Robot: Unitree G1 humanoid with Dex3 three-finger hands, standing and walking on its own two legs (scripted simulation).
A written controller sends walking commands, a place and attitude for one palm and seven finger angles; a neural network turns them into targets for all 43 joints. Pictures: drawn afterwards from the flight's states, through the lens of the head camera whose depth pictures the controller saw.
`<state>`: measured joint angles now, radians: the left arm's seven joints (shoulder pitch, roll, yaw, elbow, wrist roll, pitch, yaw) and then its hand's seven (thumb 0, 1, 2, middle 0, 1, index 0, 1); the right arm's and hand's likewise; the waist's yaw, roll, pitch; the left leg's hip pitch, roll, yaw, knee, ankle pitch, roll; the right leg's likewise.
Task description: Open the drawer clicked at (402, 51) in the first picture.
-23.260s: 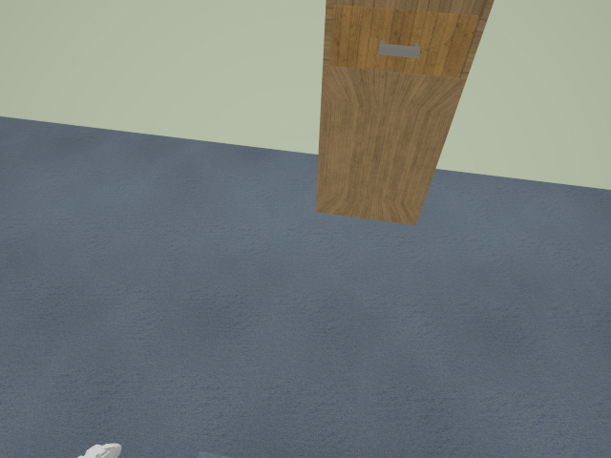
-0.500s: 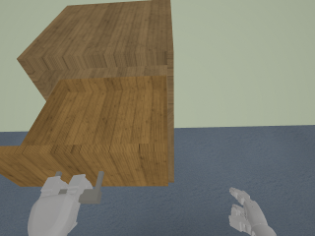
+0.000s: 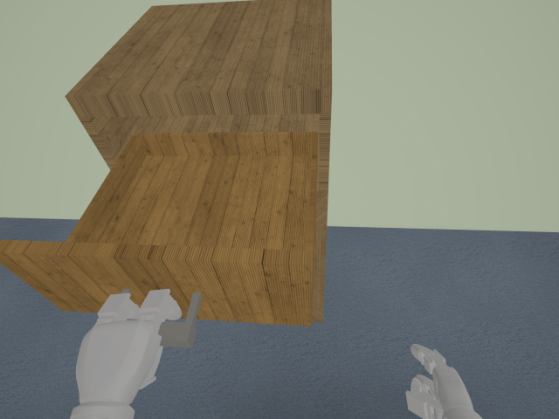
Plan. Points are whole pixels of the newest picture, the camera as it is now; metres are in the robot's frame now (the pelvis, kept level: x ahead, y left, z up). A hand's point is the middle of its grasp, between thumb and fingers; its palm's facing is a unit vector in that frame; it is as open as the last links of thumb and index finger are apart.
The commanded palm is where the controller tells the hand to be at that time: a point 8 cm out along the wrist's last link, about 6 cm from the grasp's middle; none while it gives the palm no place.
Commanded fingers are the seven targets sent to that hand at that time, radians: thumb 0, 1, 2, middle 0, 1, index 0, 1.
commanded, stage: open the thumb to release the handle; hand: left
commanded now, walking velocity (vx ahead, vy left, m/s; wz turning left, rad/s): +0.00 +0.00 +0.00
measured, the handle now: (153, 315) +0.23 +0.21 +0.05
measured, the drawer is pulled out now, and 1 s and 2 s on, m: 0.30 0.30 0.30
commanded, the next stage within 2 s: lift the hand off the handle in 0.26 s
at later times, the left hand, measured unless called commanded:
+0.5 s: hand (146, 358) +0.18 +0.21 +0.03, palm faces +0.04 -0.11 -0.99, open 13.7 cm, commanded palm +0.16 +0.22 +0.08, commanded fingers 0.00 -0.50 0.30 -0.30 -1.20 -0.30 -1.20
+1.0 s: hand (132, 339) +0.19 +0.22 +0.06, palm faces +0.07 -0.11 -0.99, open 13.5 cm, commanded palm +0.16 +0.22 +0.13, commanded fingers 0.00 -0.50 0.30 -0.30 -1.20 -0.30 -1.20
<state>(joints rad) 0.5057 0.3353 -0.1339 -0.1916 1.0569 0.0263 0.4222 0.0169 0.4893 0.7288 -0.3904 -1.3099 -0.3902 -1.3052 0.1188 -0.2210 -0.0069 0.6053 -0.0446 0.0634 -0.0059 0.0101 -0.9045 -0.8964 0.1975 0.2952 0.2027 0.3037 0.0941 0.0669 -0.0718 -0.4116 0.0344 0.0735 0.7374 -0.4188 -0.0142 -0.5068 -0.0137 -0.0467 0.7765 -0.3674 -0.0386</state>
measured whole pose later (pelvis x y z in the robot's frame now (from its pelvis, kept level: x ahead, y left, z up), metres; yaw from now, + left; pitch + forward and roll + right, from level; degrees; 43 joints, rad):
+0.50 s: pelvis -0.01 -0.01 +0.01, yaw +0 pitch +4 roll +1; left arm 0.42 0.33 -0.13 -0.11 1.07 0.01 0.38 0.00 -0.47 0.31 -0.36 -1.24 -0.32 -1.20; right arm 0.09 -0.23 -0.01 0.62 -0.05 0.05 -0.03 0.01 -0.90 -0.90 0.20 0.30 0.20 0.30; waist 0.11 0.06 -0.05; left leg -0.37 0.03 0.06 0.67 -0.37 -0.02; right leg -0.46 -0.01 -0.06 0.71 -0.32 -0.05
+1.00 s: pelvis -0.01 +0.00 +0.02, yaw +0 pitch +2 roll +1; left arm 0.40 0.37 -0.13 -0.20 1.02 0.05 0.30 0.00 -0.49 0.30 -0.37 -1.20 -0.38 -1.23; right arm 0.08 -0.22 0.00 0.63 -0.03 0.06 -0.04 0.01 -0.90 -0.90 0.20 0.30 0.20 0.30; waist 0.10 0.08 -0.03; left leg -0.28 0.03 0.07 0.59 -0.34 -0.01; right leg -0.36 -0.01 -0.05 0.62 -0.29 -0.03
